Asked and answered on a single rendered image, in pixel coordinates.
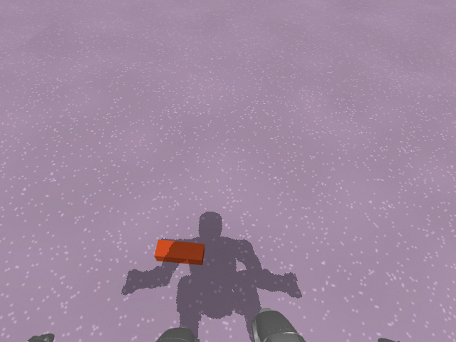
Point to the carton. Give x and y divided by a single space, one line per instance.
179 252

